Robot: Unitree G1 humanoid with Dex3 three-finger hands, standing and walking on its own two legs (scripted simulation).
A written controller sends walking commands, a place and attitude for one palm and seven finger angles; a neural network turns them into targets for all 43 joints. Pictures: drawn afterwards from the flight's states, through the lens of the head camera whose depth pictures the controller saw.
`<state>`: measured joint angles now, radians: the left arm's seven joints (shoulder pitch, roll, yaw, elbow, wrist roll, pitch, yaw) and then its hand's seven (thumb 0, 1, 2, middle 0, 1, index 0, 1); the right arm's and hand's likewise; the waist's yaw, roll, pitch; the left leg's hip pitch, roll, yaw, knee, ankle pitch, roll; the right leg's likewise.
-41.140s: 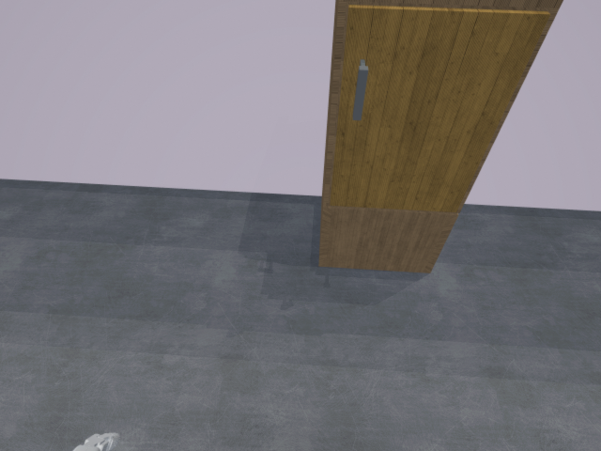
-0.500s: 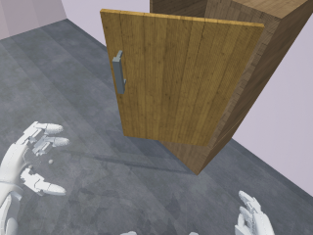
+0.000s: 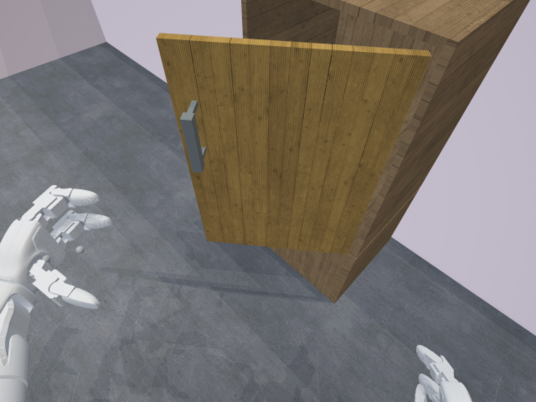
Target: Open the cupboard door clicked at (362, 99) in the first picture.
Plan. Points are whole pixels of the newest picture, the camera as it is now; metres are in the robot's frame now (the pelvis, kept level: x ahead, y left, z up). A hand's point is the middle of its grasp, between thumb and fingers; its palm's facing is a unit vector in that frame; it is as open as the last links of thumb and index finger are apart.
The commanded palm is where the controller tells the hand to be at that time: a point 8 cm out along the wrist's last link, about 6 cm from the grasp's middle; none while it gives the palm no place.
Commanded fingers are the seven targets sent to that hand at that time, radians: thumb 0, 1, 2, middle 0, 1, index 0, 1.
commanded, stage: raise the hand with hooked fingers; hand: left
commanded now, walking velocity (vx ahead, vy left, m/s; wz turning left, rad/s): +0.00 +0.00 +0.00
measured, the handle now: (195, 137) +0.55 +0.17 +0.07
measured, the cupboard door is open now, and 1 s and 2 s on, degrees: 39 39 39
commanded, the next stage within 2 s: move the hooked fingers beside the handle in 0.30 s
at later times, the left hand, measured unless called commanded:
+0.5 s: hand (89, 253) +0.29 +0.26 +0.09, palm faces +0.00 -1.00 -0.03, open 14.0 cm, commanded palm +0.27 +0.31 +0.08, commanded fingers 0.00 -0.50 0.30 -0.30 -1.20 -0.30 -1.20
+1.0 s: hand (121, 208) +0.37 +0.25 +0.08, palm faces -0.03 -1.00 -0.02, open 14.0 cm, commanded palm +0.35 +0.30 +0.08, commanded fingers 0.00 -0.50 0.30 -0.30 -1.20 -0.30 -1.20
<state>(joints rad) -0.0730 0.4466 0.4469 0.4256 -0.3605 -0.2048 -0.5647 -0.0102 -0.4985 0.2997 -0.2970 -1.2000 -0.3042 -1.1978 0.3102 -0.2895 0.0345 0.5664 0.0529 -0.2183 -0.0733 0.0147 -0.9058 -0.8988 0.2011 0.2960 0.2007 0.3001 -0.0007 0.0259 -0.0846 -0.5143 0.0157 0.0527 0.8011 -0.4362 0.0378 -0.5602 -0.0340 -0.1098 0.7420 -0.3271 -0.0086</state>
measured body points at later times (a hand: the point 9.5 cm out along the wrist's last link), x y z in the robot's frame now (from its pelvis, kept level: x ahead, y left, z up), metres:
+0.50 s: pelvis +0.00 -0.01 +0.00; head +0.03 -0.01 +0.45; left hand +0.28 +0.32 +0.09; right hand +0.15 -0.26 -0.08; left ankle -0.02 +0.09 -0.71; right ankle +0.02 -0.12 -0.71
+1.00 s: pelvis +0.00 -0.01 +0.00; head +0.06 -0.01 +0.44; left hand +0.36 +0.30 +0.09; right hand +0.09 -0.28 -0.10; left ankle -0.02 +0.09 -0.71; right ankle +0.02 -0.12 -0.71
